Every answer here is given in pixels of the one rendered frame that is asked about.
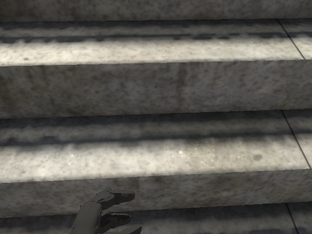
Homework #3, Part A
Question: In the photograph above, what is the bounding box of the robot left hand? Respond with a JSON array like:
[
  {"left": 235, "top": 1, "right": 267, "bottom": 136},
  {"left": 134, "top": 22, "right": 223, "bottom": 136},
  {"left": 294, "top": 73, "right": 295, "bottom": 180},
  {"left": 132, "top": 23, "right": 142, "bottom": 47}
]
[{"left": 69, "top": 187, "right": 142, "bottom": 234}]

